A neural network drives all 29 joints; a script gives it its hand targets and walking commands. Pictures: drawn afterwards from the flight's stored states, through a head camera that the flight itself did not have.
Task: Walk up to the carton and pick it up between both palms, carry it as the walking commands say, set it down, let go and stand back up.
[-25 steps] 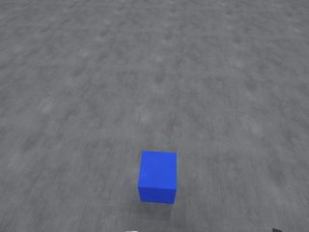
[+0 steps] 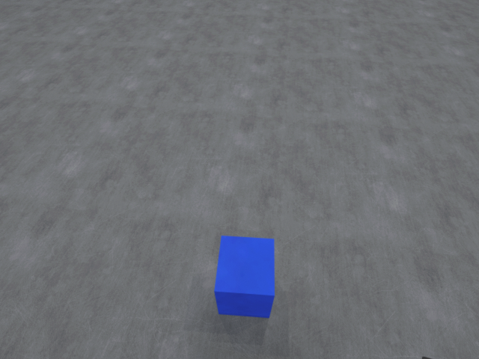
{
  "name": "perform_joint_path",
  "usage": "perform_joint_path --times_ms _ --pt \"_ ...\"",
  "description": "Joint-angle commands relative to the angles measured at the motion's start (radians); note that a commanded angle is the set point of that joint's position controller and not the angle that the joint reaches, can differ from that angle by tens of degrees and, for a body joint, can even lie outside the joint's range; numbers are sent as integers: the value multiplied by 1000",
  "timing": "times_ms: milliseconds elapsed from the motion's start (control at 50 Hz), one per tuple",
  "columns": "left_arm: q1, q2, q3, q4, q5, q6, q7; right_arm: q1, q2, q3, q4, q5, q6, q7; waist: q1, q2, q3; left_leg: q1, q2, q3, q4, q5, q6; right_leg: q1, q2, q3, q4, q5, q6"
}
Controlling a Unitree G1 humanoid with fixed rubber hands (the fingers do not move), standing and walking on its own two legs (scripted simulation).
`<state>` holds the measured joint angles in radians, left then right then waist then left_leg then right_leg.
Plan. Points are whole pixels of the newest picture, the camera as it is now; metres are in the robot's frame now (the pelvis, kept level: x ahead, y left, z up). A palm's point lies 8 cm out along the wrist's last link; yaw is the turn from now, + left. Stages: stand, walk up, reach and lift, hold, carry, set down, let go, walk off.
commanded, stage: walk up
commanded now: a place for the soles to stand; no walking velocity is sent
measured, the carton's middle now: (245, 277) +0.51 +0.00 -0.62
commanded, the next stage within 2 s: reach and lift in 1.24 s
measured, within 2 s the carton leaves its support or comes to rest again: neither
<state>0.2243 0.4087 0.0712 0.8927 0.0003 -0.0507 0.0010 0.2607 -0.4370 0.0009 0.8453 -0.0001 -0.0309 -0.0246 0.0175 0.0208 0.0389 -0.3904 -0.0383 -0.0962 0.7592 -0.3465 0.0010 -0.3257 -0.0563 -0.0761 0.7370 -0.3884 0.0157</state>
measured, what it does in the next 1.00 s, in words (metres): steps on the spot: right foot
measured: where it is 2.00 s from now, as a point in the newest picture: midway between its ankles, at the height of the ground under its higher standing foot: outside the picture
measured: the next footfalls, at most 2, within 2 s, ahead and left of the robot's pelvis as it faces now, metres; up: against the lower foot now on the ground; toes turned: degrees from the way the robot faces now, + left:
right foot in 0.40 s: +0.05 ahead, -0.15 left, +0.00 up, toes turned -5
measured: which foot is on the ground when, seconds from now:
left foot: down 0.00-1.00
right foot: down 0.00-0.16, up 0.18-0.38, down 0.40-1.00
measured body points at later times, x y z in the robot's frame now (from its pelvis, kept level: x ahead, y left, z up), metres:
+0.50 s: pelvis +0.02 -0.01 +0.01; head +0.04 -0.02 +0.45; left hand +0.10 +0.33 -0.09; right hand +0.12 -0.33 -0.11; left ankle +0.03 +0.12 -0.70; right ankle +0.05 -0.13 -0.71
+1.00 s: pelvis +0.03 +0.00 +0.01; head +0.04 +0.00 +0.45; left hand +0.08 +0.34 -0.10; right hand +0.14 -0.31 -0.10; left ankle +0.04 +0.14 -0.71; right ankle +0.05 -0.13 -0.71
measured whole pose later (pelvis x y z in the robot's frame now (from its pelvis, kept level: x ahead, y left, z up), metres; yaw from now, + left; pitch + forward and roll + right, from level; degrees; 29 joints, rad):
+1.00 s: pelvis +0.03 +0.00 +0.01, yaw +5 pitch -1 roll +0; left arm 0.22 0.42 0.07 0.91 0.00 -0.05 0.00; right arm 0.26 -0.43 0.00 0.85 0.00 -0.05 0.00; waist 0.01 0.00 0.05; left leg -0.33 -0.02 -0.10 0.70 -0.34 -0.01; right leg -0.34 -0.05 -0.04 0.72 -0.38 -0.01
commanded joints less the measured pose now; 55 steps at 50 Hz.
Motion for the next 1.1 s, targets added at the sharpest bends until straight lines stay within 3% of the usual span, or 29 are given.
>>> perform_joint_path --times_ms 0,60,120,140,160,180,200,300,360,380,400,420,460,560,580,620,640,700,720,740,760,800,860,900,920,960,1000,1060,1080 --pt "8 258 54 -40 23 -19 2 -81 -211 -86 -36 -30 -23 36 27 -23 -62 -121 65 -183 -147 -138 122 144 -105 205 -194 -271 -133" --pt "42 317 77 -31 33 -28 1 -75 -186 -91 -44 -34 -25 45 26 -171 29 -276 18 42 50 -132 63 204 -325 437 -412 -377 -242" --pt "-27 290 62 -58 29 -24 -9 9 -182 -95 -26 -30 -52 48 -29 -146 -8 -54 33 43 -171 -121 74 127 -261 244 -251 4 -200" --pt "-49 243 46 -71 27 -18 -9 75 -195 -105 -7 -32 -61 42 -56 -78 -62 110 32 -56 -245 -74 93 29 -174 137 -82 111 -143" --pt "-98 173 27 -109 14 -14 -8 135 -258 -122 2 -38 -69 31 -86 171 -84 270 178 -406 -373 25 141 -193 -21 3 221 67 -61" --pt "-126 172 23 -124 10 -8 -6 165 -315 -135 -12 -25 -69 29 -92 198 -40 387 272 -663 -434 146 221 -416 62 62 288 -200 -34" --pt "-149 207 28 -116 14 -4 3 170 -297 -132 -17 -8 -64 26 -89 74 -3 368 295 -661 -407 250 250 -432 32 134 311 -227 -33" --pt "-43 201 42 -85 11 -14 -1 53 -251 -112 -40 -30 -36 16 -43 122 3 209 237 -409 -298 424 256 -214 23 94 135 -249 -32" --pt "29 173 40 -47 14 -32 7 -20 -241 -107 -46 -23 -22 22 10 87 -41 95 194 -302 -191 422 220 21 51 37 -157 -31 -49" --pt "88 199 48 -29 26 -41 14 -55 -193 -85 -61 -10 -18 25 49 41 -84 -31 143 -213 -93 376 147 206 26 97 -244 100 -68" --pt "143 266 63 -16 37 -45 22 -62 -116 -61 -79 4 -19 23 69 -161 -115 -172 46 -75 96 270 56 339 -150 336 -348 168 -119" --pt "103 322 69 -23 27 -45 22 -60 -104 -50 -71 -7 -11 15 52 -246 -71 -282 -11 33 142 -158 17 342 -335 553 -418 205 -219" --pt "37 290 58 -37 17 -42 11 -50 -177 -73 -42 -12 -10 12 0 -125 -26 -190 48 15 188 -253 26 216 -324 466 -338 324 -268" --pt "-35 251 33 -55 11 -17 2 26 -153 -90 -7 -19 -33 22 -42 -148 -84 133 4 110 -218 -5 28 70 -186 210 -192 393 -159" --pt "-39 218 20 -60 6 -11 0 44 -175 -103 6 -29 -38 16 -54 -104 -102 229 26 24 -264 66 45 -9 -152 178 -122 357 -122" --pt "-80 162 10 -79 -1 1 2 -8 -288 -115 -15 -26 -42 14 -26 164 -41 223 276 -476 -409 -33 197 -233 42 36 93 -80 -30" --pt "-104 211 26 -66 8 7 7 -5 -301 -123 -17 -19 -39 19 -46 124 7 137 306 -482 -413 -85 266 -204 34 81 125 -202 -44" --pt "31 180 32 -8 14 -19 2 -124 -231 -96 -33 -26 -19 25 36 100 15 5 197 -270 -294 -11 179 23 38 60 -143 -80 -63" --pt "77 206 40 5 24 -31 5 -153 -185 -81 -53 -20 -14 29 57 28 -27 -69 128 -165 -173 63 116 142 -16 158 -246 -45 -81" --pt "113 265 54 14 31 -40 8 -140 -133 -67 -62 -15 -14 31 57 -136 -45 -183 26 -24 31 33 55 242 -161 397 -374 -59 -138" --pt "103 321 64 10 26 -43 7 -120 -136 -67 -55 -21 -8 25 49 -190 -22 -270 4 53 88 -180 30 275 -296 544 -430 -9 -214" --pt "36 305 57 -13 16 -43 5 -73 -177 -80 -40 -22 -15 23 6 -121 -13 -198 63 36 99 -240 26 218 -322 498 -366 175 -256" --pt "-42 254 32 -26 8 -26 3 -1 -144 -80 -8 -13 -38 23 -38 -142 -84 89 30 96 -216 19 32 124 -190 223 -211 445 -148" --pt "-54 183 8 -50 -4 -17 0 24 -224 -107 2 -30 -47 13 -44 46 -128 254 172 -226 -300 226 107 -65 -61 107 -1 310 -54" --pt "-70 165 5 -51 -5 -9 -1 -17 -269 -106 -10 -22 -48 16 -19 130 -85 246 254 -393 -338 183 182 -158 28 50 51 39 -25" --pt "-53 187 16 -31 2 -6 5 -46 -263 -102 -8 -21 -36 24 -7 115 -27 136 265 -354 -325 91 232 -92 38 60 -11 -141 -48" --pt "24 188 24 2 14 -22 2 -126 -219 -86 -30 -21 -23 27 30 95 -39 40 190 -235 -262 104 157 52 24 75 -129 -9 -62" --pt "84 296 54 13 18 -37 4 -127 -146 -68 -52 -19 -14 26 37 -145 -45 -195 5 57 46 -99 38 235 -252 456 -366 48 -206" --pt "52 309 53 1 15 -39 3 -105 -154 -72 -45 -24 -13 23 20 -148 -35 -181 42 69 83 -226 28 199 -323 493 -374 124 -253"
